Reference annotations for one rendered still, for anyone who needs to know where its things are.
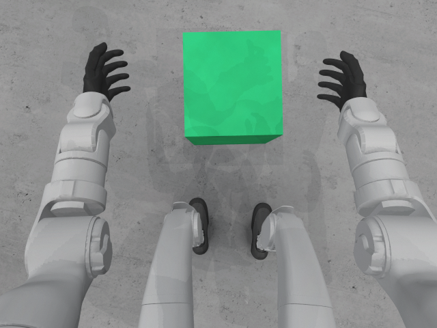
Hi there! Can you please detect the left robot upper arm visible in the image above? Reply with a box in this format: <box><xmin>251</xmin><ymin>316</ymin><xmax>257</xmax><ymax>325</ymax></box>
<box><xmin>0</xmin><ymin>216</ymin><xmax>113</xmax><ymax>328</ymax></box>

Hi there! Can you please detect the robot left thigh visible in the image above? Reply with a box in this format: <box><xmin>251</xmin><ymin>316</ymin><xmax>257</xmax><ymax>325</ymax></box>
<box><xmin>138</xmin><ymin>208</ymin><xmax>201</xmax><ymax>328</ymax></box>

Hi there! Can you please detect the robot left hand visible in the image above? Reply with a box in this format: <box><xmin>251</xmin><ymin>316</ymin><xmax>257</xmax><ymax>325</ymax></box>
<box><xmin>83</xmin><ymin>42</ymin><xmax>130</xmax><ymax>102</ymax></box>

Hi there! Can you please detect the right robot upper arm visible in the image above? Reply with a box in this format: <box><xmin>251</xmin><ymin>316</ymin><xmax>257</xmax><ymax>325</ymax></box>
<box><xmin>353</xmin><ymin>215</ymin><xmax>437</xmax><ymax>328</ymax></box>

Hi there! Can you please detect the left robot forearm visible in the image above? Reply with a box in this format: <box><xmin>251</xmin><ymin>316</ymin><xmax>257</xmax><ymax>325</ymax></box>
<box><xmin>25</xmin><ymin>92</ymin><xmax>116</xmax><ymax>276</ymax></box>

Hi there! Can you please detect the robot right hand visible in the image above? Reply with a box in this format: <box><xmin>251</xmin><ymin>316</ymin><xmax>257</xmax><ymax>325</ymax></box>
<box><xmin>317</xmin><ymin>51</ymin><xmax>367</xmax><ymax>113</ymax></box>

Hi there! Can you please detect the carton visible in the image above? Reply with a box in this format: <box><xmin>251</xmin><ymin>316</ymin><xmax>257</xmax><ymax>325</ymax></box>
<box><xmin>183</xmin><ymin>30</ymin><xmax>283</xmax><ymax>145</ymax></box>

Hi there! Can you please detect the right robot forearm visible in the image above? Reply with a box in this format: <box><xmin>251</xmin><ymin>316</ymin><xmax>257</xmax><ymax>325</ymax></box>
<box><xmin>337</xmin><ymin>97</ymin><xmax>437</xmax><ymax>223</ymax></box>

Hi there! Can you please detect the robot right shin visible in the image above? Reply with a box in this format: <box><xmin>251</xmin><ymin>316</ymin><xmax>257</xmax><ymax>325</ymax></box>
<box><xmin>257</xmin><ymin>206</ymin><xmax>304</xmax><ymax>253</ymax></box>

